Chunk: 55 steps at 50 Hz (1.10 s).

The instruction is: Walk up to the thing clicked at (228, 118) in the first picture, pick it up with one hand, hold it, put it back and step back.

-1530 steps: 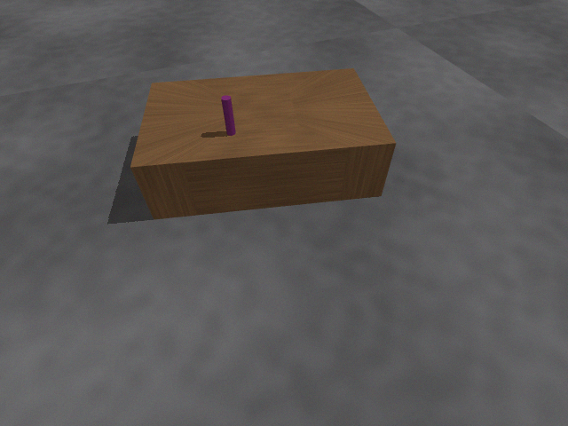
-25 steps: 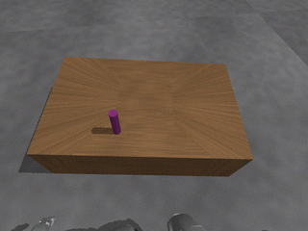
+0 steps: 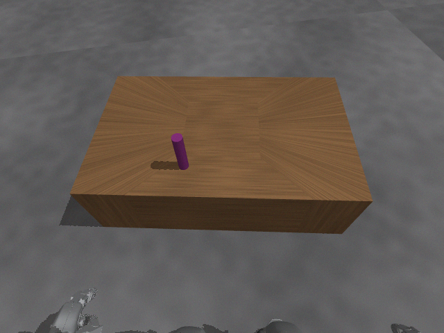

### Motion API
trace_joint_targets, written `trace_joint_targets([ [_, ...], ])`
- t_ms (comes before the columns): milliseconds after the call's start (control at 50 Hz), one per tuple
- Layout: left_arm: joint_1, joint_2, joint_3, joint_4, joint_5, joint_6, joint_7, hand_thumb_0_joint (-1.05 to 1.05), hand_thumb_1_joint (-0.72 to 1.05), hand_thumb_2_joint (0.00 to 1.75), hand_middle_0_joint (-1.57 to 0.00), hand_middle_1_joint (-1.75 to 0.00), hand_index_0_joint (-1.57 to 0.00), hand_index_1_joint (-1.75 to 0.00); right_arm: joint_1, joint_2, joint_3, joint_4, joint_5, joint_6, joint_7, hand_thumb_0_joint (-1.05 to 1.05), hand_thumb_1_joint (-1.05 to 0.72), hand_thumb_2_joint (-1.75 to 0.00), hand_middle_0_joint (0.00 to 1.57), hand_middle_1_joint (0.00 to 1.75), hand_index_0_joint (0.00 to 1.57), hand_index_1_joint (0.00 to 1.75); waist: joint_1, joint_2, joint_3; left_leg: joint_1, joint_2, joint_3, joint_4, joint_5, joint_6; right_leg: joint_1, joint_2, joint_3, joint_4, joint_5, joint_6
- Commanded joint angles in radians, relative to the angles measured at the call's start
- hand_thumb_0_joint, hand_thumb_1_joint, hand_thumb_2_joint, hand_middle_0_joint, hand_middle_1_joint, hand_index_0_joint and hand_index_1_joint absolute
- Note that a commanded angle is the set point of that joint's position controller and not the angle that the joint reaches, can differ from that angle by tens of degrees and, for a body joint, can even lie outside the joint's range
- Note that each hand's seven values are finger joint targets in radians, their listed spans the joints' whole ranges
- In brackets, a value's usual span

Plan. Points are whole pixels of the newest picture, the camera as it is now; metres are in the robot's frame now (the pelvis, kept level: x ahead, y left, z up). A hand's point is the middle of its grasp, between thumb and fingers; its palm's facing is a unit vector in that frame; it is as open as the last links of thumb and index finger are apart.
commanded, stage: step back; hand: left
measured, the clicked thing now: (180, 152) +0.72 +0.21 -0.34
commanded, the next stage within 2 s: none
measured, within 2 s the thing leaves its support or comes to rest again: neither
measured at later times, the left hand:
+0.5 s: hand out of the picture -0.07 +0.23 -0.14, palm faces -0.06 -0.91 -0.41, open 7.4 cm
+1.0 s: hand out of the picture -0.21 +0.22 -0.14, palm faces -0.02 -0.92 -0.39, open 7.4 cm
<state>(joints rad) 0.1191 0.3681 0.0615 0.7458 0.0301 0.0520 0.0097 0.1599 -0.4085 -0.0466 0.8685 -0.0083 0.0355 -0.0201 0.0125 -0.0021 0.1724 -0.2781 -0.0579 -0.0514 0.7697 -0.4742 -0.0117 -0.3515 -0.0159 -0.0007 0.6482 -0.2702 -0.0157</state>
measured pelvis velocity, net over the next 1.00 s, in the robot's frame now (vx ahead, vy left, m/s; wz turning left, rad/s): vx -0.31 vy -0.05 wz -0.02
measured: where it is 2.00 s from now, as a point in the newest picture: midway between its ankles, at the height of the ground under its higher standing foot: outside the picture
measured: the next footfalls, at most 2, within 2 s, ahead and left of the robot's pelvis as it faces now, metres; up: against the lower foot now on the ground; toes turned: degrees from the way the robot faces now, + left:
left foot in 0.02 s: +0.01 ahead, +0.11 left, +0.00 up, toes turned -2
right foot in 0.40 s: -0.12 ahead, -0.17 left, +0.00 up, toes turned -2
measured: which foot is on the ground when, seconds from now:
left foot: up 0.00-0.00, down 0.02-0.42, up 0.44-0.72, down 0.74-1.00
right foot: down 0.00-0.04, up 0.06-0.38, down 0.40-0.76, up 0.78-1.00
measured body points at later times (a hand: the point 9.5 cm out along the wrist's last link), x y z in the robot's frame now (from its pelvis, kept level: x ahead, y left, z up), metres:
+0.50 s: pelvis -0.15 -0.04 +0.00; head -0.11 -0.06 +0.44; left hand -0.07 +0.27 -0.11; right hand -0.04 -0.37 -0.12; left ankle -0.08 +0.10 -0.68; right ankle -0.16 -0.17 -0.72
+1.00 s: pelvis -0.31 -0.05 +0.00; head -0.26 -0.04 +0.45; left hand -0.21 +0.27 -0.12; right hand -0.20 -0.36 -0.11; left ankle -0.25 +0.07 -0.72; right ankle -0.36 -0.19 -0.68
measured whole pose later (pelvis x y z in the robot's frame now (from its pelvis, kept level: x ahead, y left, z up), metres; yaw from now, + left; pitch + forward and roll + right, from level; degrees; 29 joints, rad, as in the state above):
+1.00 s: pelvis -0.31 -0.05 +0.00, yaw -1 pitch -2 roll -1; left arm 0.15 0.39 0.06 0.83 0.01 0.06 0.01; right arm 0.13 -0.38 -0.04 0.84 -0.04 0.04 0.00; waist 0.02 0.00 0.16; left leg -0.36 0.03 0.00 0.61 -0.22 0.01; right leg -0.33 0.04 0.07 0.95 -0.52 0.02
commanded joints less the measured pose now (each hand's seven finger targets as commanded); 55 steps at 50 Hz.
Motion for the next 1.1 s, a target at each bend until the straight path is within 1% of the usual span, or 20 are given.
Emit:
trace_joint_targets([
  [0, 0.016, 0.208, 0.055, -0.082, -0.011, 0.004, 0.003, 0.00, 0.90, 0.90, -0.20, -0.30, -0.20, -0.30, 0.088, -0.185, -0.073, -0.052, -0.027, -0.047, -0.011, 0.00, -0.90, -0.90, 0.20, 0.30, 0.20, 0.30, -0.008, -0.053, -0.243, 0.147, 0.121, -0.080, -0.405, 0.367, 0.050, 0.094, -0.106, 0.170, 0.027, 0.234, -0.076],
  [40, -0.053, 0.214, 0.072, -0.091, -0.008, 0.002, 0.017, 0.00, 0.90, 0.90, -0.20, -0.30, -0.20, -0.30, 0.046, -0.361, -0.109, -0.084, -0.030, -0.047, -0.002, 0.00, -0.90, -0.90, 0.20, 0.30, 0.20, 0.30, -0.071, 0.247, -0.206, 0.039, 0.498, -0.499, -0.454, 0.602, 0.306, -0.090, 0.101, 0.126, 0.412, -0.394, 0.010],
  [60, -0.064, 0.226, 0.076, -0.074, -0.001, 0.004, 0.023, 0.00, 0.90, 0.90, -0.20, -0.30, -0.20, -0.30, 0.013, -0.326, -0.105, -0.082, -0.028, -0.051, -0.007, 0.00, -0.90, -0.90, 0.20, 0.30, 0.20, 0.30, -0.056, 0.151, -0.185, 0.009, 0.485, -0.451, -0.430, 0.634, 0.321, -0.088, 0.107, 0.206, 0.548, -0.372, 0.006],
  [120, 0.046, 0.213, 0.080, -0.026, -0.022, 0.004, 0.015, 0.00, 0.90, 0.90, -0.20, -0.30, -0.20, -0.30, -0.064, -0.221, -0.072, -0.101, -0.026, -0.052, -0.018, 0.00, -0.90, -0.90, 0.20, 0.30, 0.20, 0.30, 0.026, 0.103, -0.162, 0.081, 0.314, -0.182, -0.345, 0.716, 0.220, -0.154, 0.121, 0.210, 0.646, -0.236, 0.004],
  [240, 0.039, 0.198, 0.077, -0.037, -0.008, -0.002, 0.002, 0.00, 0.90, 0.90, -0.20, -0.30, -0.20, -0.30, 0.008, -0.239, -0.085, -0.118, -0.025, -0.044, -0.022, 0.00, -0.90, -0.90, 0.20, 0.30, 0.20, 0.30, -0.032, 0.158, -0.194, 0.181, 0.354, -0.175, -0.295, 0.720, 0.269, -0.108, 0.059, 0.141, 0.383, -0.268, 0.053],
  [360, 0.222, 0.191, 0.080, 0.066, -0.001, -0.024, -0.008, 0.00, 0.90, 0.90, -0.20, -0.30, -0.20, -0.30, -0.057, -0.250, -0.074, -0.140, -0.016, -0.008, -0.004, 0.00, -0.90, -0.90, 0.20, 0.30, 0.20, 0.30, 0.039, 0.171, -0.275, -0.020, 0.250, -0.093, -0.182, 0.409, 0.148, 0.239, 0.044, -0.005, -0.206, 0.009, -0.010],
  [400, 0.149, 0.361, 0.120, 0.021, 0.011, -0.032, -0.011, 0.00, 0.90, 0.90, -0.20, -0.30, -0.20, -0.30, -0.059, -0.140, -0.049, -0.172, -0.001, -0.009, -0.009, 0.00, -0.90, -0.90, 0.20, 0.30, 0.20, 0.30, 0.039, -0.254, -0.194, -0.308, -0.038, -0.005, 0.130, -0.074, 0.018, 0.166, -0.279, 0.478, -0.319, 0.002, -0.165],
  [420, 0.081, 0.415, 0.125, -0.009, 0.016, -0.031, -0.006, 0.00, 0.90, 0.90, -0.20, -0.30, -0.20, -0.30, -0.095, -0.181, -0.069, -0.165, -0.007, -0.003, -0.027, 0.00, -0.90, -0.90, 0.20, 0.30, 0.20, 0.30, 0.069, -0.285, -0.137, -0.242, -0.017, -0.098, 0.353, -0.175, 0.002, -0.068, -0.418, 0.601, -0.367, 0.023, -0.292],
  [480, -0.075, 0.275, 0.082, -0.029, 0.009, -0.035, 0.013, 0.00, 0.90, 0.90, -0.20, -0.30, -0.20, -0.30, 0.011, -0.186, -0.060, -0.095, 0.013, -0.006, -0.020, 0.00, -0.90, -0.90, 0.20, 0.30, 0.20, 0.30, -0.037, -0.126, -0.108, -0.199, -0.058, -0.117, 0.463, -0.001, 0.011, -0.058, -0.223, 0.242, -0.227, 0.251, -0.183],
  [600, 0.021, 0.269, 0.082, -0.035, 0.013, -0.027, 0.032, 0.00, 0.90, 0.90, -0.20, -0.30, -0.20, -0.30, 0.010, -0.169, -0.047, -0.102, -0.009, -0.019, -0.017, 0.00, -0.90, -0.90, 0.20, 0.30, 0.20, 0.30, 0.037, -0.204, -0.183, -0.214, 0.009, -0.031, 0.163, -0.072, -0.012, 0.244, -0.266, 0.237, -0.133, 0.452, -0.203],
  [700, -0.005, 0.247, 0.053, -0.047, -0.012, -0.002, 0.020, 0.00, 0.90, 0.90, -0.20, -0.30, -0.20, -0.30, 0.134, -0.176, -0.068, -0.036, -0.022, -0.029, -0.010, 0.00, -0.90, -0.90, 0.20, 0.30, 0.20, 0.30, -0.017, -0.124, -0.244, 0.083, 0.055, 0.008, -0.364, 0.300, 0.041, 0.131, -0.183, 0.169, 0.038, 0.327, -0.095],
  [720, 0.023, 0.205, 0.042, -0.054, -0.016, -0.001, 0.015, 0.00, 0.90, 0.90, -0.20, -0.30, -0.20, -0.30, 0.112, -0.252, -0.086, -0.045, -0.035, -0.031, -0.009, 0.00, -0.90, -0.90, 0.20, 0.30, 0.20, 0.30, -0.002, 0.069, -0.250, 0.167, 0.254, -0.278, -0.384, 0.428, 0.121, -0.060, -0.070, 0.097, 0.173, 0.067, -0.034],
  [740, -0.046, 0.219, 0.051, -0.070, -0.026, -0.002, 0.027, 0.00, 0.90, 0.90, -0.20, -0.30, -0.20, -0.30, 0.046, -0.364, -0.099, -0.073, -0.024, -0.024, 0.004, 0.00, -0.90, -0.90, 0.20, 0.30, 0.20, 0.30, -0.035, 0.256, -0.229, 0.024, 0.445, -0.468, -0.440, 0.540, 0.291, -0.087, 0.063, 0.013, 0.371, -0.356, 0.004],
  [760, -0.074, 0.238, 0.066, -0.058, -0.008, 0.000, 0.035, 0.00, 0.90, 0.90, -0.20, -0.30, -0.20, -0.30, 0.022, -0.358, -0.103, -0.083, -0.034, -0.030, 0.002, 0.00, -0.90, -0.90, 0.20, 0.30, 0.20, 0.30, -0.049, 0.206, -0.197, -0.063, 0.479, -0.517, -0.437, 0.571, 0.345, -0.068, 0.065, 0.134, 0.540, -0.406, 0.008],
  [820, 0.028, 0.219, 0.061, 0.009, -0.032, 0.006, 0.027, 0.00, 0.90, 0.90, -0.20, -0.30, -0.20, -0.30, -0.076, -0.246, -0.062, -0.090, -0.032, -0.032, -0.014, 0.00, -0.90, -0.90, 0.20, 0.30, 0.20, 0.30, 0.033, 0.096, -0.174, -0.026, 0.330, -0.212, -0.339, 0.690, 0.251, -0.102, 0.099, 0.173, 0.674, -0.275, 0.001],
  [920, 0.040, 0.193, 0.050, 0.009, -0.014, -0.015, 0.016, 0.00, 0.90, 0.90, -0.20, -0.30, -0.20, -0.30, -0.009, -0.221, -0.064, -0.093, -0.032, -0.017, -0.008, 0.00, -0.90, -0.90, 0.20, 0.30, 0.20, 0.30, -0.017, 0.182, -0.210, 0.173, 0.323, -0.192, -0.276, 0.745, 0.257, -0.083, 0.048, 0.083, 0.301, -0.284, 0.045],
  [1020, 0.147, 0.207, 0.057, 0.088, 0.003, -0.049, 0.019, 0.00, 0.90, 0.90, -0.20, -0.30, -0.20, -0.30, -0.052, -0.220, -0.054, -0.089, -0.012, 0.016, 0.006, 0.00, -0.90, -0.90, 0.20, 0.30, 0.20, 0.30, 0.022, 0.154, -0.305, 0.046, 0.237, -0.113, -0.146, 0.491, 0.146, 0.236, 0.029, 0.012, -0.265, 0.046, -0.005],
  [1040, 0.154, 0.273, 0.074, 0.088, 0.016, -0.057, 0.018, 0.00, 0.90, 0.90, -0.20, -0.30, -0.20, -0.30, -0.043, -0.169, -0.039, -0.100, -0.009, 0.013, 0.009, 0.00, -0.90, -0.90, 0.20, 0.30, 0.20, 0.30, 0.019, -0.015, -0.265, -0.173, 0.130, -0.084, -0.035, 0.251, 0.081, 0.296, -0.096, 0.247, -0.259, 0.006, -0.047],
  [1060, 0.113, 0.378, 0.103, 0.069, 0.011, -0.051, 0.016, 0.00, 0.90, 0.90, -0.20, -0.30, -0.20, -0.30, -0.087, -0.140, -0.036, -0.124, -0.006, 0.011, -0.003, 0.00, -0.90, -0.90, 0.20, 0.30, 0.20, 0.30, 0.059, -0.231, -0.215, -0.260, -0.022, -0.034, 0.151, -0.093, 0.025, 0.150, -0.335, 0.475, -0.320, 0.067, -0.208],
  [1080, 0.060, 0.416, 0.106, 0.043, 0.012, -0.057, 0.021, 0.00, 0.90, 0.90, -0.20, -0.30, -0.20, -0.30, -0.115, -0.176, -0.057, -0.126, -0.007, 0.020, -0.013, 0.00, -0.90, -0.90, 0.20, 0.30, 0.20, 0.30, 0.062, -0.228, -0.144, -0.229, 0.015, -0.140, 0.349, -0.153, 0.006, -0.042, -0.442, 0.591, -0.350, 0.105, -0.300],
])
